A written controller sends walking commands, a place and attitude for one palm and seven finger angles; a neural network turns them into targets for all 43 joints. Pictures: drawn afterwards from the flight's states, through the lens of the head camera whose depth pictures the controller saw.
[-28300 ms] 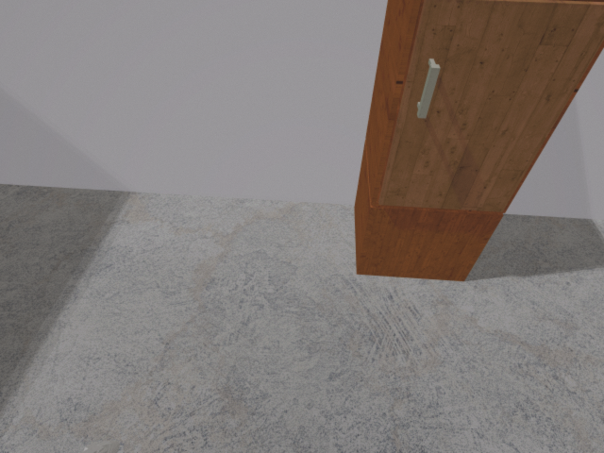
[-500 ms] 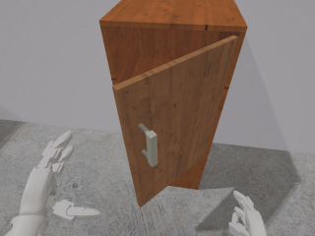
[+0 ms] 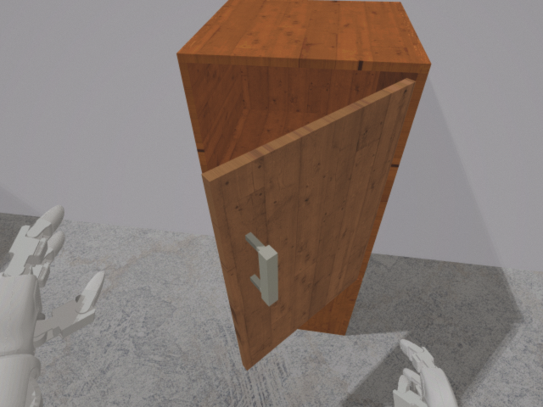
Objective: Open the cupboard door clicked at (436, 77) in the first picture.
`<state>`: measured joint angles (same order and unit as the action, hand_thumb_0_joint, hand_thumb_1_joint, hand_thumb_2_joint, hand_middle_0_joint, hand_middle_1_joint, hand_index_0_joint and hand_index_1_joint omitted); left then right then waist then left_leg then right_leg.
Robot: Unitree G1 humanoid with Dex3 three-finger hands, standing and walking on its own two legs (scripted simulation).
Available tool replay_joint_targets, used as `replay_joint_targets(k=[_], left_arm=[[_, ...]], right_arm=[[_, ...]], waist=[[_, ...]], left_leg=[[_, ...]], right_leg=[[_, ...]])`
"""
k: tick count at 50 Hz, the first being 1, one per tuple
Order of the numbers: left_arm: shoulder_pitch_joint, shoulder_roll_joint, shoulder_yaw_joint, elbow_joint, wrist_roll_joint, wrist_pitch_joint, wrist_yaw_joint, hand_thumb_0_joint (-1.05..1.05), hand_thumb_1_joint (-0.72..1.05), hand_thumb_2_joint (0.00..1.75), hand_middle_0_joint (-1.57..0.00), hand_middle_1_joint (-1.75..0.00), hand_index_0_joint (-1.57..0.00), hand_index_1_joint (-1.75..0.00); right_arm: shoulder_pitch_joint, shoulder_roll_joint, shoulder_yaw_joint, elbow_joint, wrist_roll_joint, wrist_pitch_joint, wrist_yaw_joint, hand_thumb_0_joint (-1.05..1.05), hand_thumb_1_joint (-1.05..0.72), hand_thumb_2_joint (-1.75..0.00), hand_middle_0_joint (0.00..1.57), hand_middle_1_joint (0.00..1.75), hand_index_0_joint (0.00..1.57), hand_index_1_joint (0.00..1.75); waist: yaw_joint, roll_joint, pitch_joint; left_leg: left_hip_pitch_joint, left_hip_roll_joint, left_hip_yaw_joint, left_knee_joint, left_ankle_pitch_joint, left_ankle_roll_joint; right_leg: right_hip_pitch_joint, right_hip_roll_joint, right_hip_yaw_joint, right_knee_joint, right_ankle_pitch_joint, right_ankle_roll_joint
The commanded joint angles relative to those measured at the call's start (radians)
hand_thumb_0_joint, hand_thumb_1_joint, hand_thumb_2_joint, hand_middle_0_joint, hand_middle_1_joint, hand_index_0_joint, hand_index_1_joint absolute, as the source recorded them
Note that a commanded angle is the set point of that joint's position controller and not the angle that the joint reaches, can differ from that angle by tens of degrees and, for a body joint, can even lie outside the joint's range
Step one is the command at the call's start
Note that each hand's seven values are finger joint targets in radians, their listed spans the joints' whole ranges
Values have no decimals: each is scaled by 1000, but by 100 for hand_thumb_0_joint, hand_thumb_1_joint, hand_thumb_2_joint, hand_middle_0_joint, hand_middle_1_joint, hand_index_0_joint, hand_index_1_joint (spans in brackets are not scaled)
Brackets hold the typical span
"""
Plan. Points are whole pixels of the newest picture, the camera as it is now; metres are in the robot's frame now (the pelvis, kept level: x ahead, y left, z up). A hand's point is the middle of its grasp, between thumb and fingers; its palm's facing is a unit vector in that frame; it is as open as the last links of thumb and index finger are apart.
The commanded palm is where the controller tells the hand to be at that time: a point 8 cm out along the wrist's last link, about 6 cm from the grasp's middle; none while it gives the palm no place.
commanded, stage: draw the hand back to the body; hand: left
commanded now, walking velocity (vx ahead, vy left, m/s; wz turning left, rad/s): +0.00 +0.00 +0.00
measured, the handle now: (261, 269) +0.30 +0.06 +0.06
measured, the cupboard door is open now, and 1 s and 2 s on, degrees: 48 48 48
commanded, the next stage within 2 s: step back with the hand held close in 0.44 s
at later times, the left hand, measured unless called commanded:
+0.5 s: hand (80, 298) +0.18 +0.25 +0.15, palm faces +0.44 -0.81 -0.39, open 7.4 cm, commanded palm +0.13 +0.28 +0.16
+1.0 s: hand (61, 318) +0.16 +0.26 +0.15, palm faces +0.33 -0.79 -0.51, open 7.4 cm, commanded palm +0.10 +0.30 +0.17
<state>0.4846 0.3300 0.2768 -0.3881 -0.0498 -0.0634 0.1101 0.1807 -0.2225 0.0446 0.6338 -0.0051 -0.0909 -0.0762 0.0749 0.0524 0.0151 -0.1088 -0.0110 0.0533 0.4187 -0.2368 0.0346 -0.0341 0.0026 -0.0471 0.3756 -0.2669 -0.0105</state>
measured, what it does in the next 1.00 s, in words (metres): stands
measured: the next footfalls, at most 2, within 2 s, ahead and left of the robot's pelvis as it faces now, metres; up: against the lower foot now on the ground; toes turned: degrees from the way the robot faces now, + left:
right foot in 1.90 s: -0.29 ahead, -0.08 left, +0.00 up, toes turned -5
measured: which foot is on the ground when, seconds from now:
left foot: down 0.00-1.00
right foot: down 0.00-1.00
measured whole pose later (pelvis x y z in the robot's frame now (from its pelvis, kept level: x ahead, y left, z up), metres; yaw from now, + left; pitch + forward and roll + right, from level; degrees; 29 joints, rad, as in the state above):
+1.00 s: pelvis -0.05 +0.00 +0.00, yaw -1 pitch +0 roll -1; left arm 0.57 0.43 0.38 -0.49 -0.05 -0.13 0.12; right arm 0.17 -0.24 -0.01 0.55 0.02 0.00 -0.10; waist 0.01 0.03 0.04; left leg -0.30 0.01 0.07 0.49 -0.19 0.04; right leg -0.24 0.02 -0.03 0.45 -0.21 -0.01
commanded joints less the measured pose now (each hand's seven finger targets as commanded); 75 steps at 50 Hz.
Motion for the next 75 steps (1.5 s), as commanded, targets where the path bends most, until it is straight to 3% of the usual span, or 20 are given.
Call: replay_joint_targets(k=[1, 11, 17, 27, 28, 29, 30, 33, 37, 42, 48, 56, 60, 64, 67, 69, 70, 72, 74, 75], left_arm=[[-116, 189, 145, -227, -7, -66, 25, 0, 83, 87, -20, -30, -20, -30], [-114, 182, 142, -189, -14, -66, 17, 0, 90, 90, -20, -30, -20, -30], [-136, 200, 155, -219, -12, -75, 20, 0, 90, 90, -20, -30, -20, -30], [-111, 181, 144, -170, -18, -80, 14, 0, 90, 90, -20, -30, -20, -30], [-190, 239, 186, -259, -20, -94, 20, 0, 90, 90, -20, -30, -20, -30], [-229, 345, 296, -275, -16, -129, 24, 0, 90, 90, -20, -30, -20, -30], [-212, 327, 283, -226, -10, -140, 19, 0, 90, 90, -20, -30, -20, -30], [-15, 193, 171, -174, -7, -121, 1, 0, 90, 90, -20, -30, -20, -30], [38, 231, 206, -229, -5, -120, 14, 0, 90, 90, -20, -30, -20, -30], [61, 273, 250, -280, -7, -121, 33, 0, 90, 90, -20, -30, -20, -30], [76, 273, 254, -319, -2, -135, 48, 0, 90, 90, -20, -30, -20, -30], [53, 260, 264, -330, 20, -177, 63, 0, 90, 90, -20, -30, -20, -30], [15, 257, 275, -347, 37, -191, 65, 0, 90, 90, -20, -30, -20, -30], [33, 256, 290, -356, 37, -198, 61, 0, 90, 90, -20, -30, -20, -30], [29, 249, 281, -353, 36, -199, 58, 0, 90, 90, -20, -30, -20, -30], [1, 251, 259, -350, 32, -203, 67, 0, 90, 90, -20, -30, -20, -30], [-15, 247, 245, -356, 32, -207, 74, 0, 90, 90, -20, -30, -20, -30], [-28, 261, 257, -351, 28, -199, 79, 0, 90, 90, -20, -30, -20, -30], [-45, 285, 276, -363, 27, -197, 79, 0, 90, 90, -20, -30, -20, -30], [-44, 281, 271, -383, 31, -206, 78, 0, 90, 90, -20, -30, -20, -30]], right_arm=[[-128, -110, -51, -158, 1, -51, -5, 0, -90, -90, 20, 30, 20, 30], [-139, -115, -62, -159, 3, -39, 0, 0, -90, -90, 20, 30, 20, 30], [-143, -108, -59, -153, 5, -47, -6, 0, -90, -90, 20, 30, 20, 30], [-143, -107, -64, -143, 5, -54, -9, 0, -90, -90, 20, 30, 20, 30], [-150, -109, -64, -150, 6, -60, -10, 0, -90, -90, 20, 30, 20, 30], [-129, -128, -62, -183, 20, -40, -11, 0, -90, -90, 20, 30, 20, 30], [-127, -115, -61, -167, 16, -25, -13, 0, -90, -90, 20, 30, 20, 30], [-119, -125, -74, -188, 13, 3, -9, 0, -90, -90, 20, 30, 20, 30], [-107, -129, -86, -212, 16, 25, -17, 0, -90, -90, 20, 30, 20, 30], [-106, -120, -95, -236, 25, 44, -24, 0, -90, -90, 20, 30, 20, 30], [-94, -127, -99, -250, 25, 38, -23, 0, -90, -90, 20, 30, 20, 30], [-75, -138, -97, -252, 17, -1, -23, 0, -90, -90, 20, 30, 20, 30], [-80, -146, -101, -253, 12, -26, -24, 0, -90, -90, 20, 30, 20, 30], [-62, -133, -103, -244, 10, -47, -15, 0, -90, -90, 20, 30, 20, 30], [-50, -127, -107, -230, 6, -49, -10, 0, -90, -90, 20, 30, 20, 30], [-25, -120, -112, -192, 3, -41, -2, 0, -90, -90, 20, 30, 20, 30], [-18, -109, -110, -165, 0, -36, 6, 0, -90, -90, 20, 30, 20, 30], [-35, -89, -98, -169, 2, -28, 10, 0, -90, -90, 20, 30, 20, 30], [-55, -97, -88, -168, 4, -26, -3, 0, -90, -90, 20, 30, 20, 30], [-97, -126, -99, -172, 0, -30, -18, 0, -90, -90, 20, 30, 20, 30]], waist=[[-4, 32, -70], [-4, -25, -57], [-3, 54, -56], [-6, -7, -43], [-3, 0, -74], [-49, -20, 16], [-49, -27, 26], [-57, -26, -51], [-55, -27, -157], [-56, -47, -187], [-61, 4, -147], [-71, 40, -53], [-63, 122, -57], [-61, 85, -96], [-73, -28, -58], [-85, -179, -32], [-93, -205, -58], [-89, -247, -91], [-95, -127, -49], [-86, 74, 1]], left_leg=[[65, 39, -62, -54, 296, -19], [67, 36, -53, -63, 247, -9], [72, 31, -50, -61, 219, -13], [78, 30, -38, -57, 202, -3], [85, 28, -43, -54, 199, -4], [20, 45, -67, -12, 149, 13], [-1, 42, -82, 2, 122, 11], [22, 59, -58, 24, 204, 8], [37, 86, -59, 24, 357, 6], [-14, 94, -62, 43, 375, 2], [-118, 104, -98, 22, 212, 4], [-365, 145, -180, -92, -274, 34], [-518, 193, -242, -188, -424, 60], [-526, 198, -237, -169, -405, 64], [-460, 106, -156, -3, -403, 27], [-229, 14, -91, 354, -239, -27], [-151, 2, -76, 477, -168, -35], [-168, 24, -92, 433, -176, -28], [-160, 35, -87, 118, -107, -19], [-244, 138, -223, -28, -73, 25]], right_leg=[[-45, -4, 22, -51, 256, -15], [-52, -4, 27, -73, 240, -10], [-58, -6, 34, -86, 214, -12], [-72, -6, 43, -102, 214, -5], [-61, -9, 47, -102, 216, -5], [-184, -55, 132, -150, 260, 0], [-189, -78, 133, -152, 268, -4], [-193, -86, 108, -104, 327, 10], [-148, -76, 83, -28, 427, 18], [-134, -82, 94, 23, 466, 15], [-167, -74, 111, 33, 281, 4], [-162, -40, 114, 69, -60, 5], [-44, 13, 77, 213, -46, 13], [-12, 24, 85, 258, 1, 5], [-183, -44, 215, 82, -183, -35], [-525, -218, 409, -128, -337, -127], [-575, -287, 433, -144, -215, -160], [-475, -275, 321, -62, 61, -134], [-448, -180, 234, 55, 106, -60], [-428, -72, 160, 175, 49, -10]])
